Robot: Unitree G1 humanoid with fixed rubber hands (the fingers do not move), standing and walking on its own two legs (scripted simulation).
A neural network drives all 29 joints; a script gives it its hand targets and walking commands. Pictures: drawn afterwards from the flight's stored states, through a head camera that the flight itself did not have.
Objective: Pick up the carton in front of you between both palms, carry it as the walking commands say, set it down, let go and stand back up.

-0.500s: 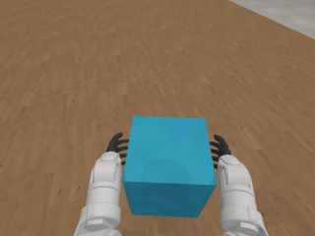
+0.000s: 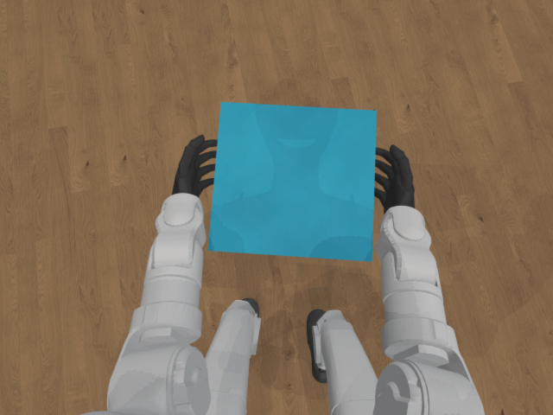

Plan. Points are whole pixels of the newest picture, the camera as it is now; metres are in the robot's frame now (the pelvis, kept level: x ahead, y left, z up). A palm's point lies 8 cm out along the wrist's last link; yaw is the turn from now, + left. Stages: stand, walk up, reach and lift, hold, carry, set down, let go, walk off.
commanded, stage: set down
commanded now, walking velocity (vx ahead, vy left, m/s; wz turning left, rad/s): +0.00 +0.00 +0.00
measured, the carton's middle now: (291, 193) +0.42 +0.01 -0.16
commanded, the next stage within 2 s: none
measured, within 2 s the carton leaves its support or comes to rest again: rests again in 1.68 s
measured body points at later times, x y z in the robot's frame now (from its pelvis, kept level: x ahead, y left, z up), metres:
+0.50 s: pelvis -0.02 +0.00 -0.12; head +0.26 +0.03 +0.23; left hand +0.46 +0.19 -0.23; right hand +0.46 -0.11 -0.22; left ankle +0.07 +0.12 -0.66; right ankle +0.05 -0.13 -0.66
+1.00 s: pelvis -0.04 +0.01 -0.24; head +0.31 +0.06 +0.04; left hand +0.51 +0.21 -0.38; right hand +0.50 -0.09 -0.38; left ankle +0.07 +0.12 -0.66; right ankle +0.05 -0.13 -0.66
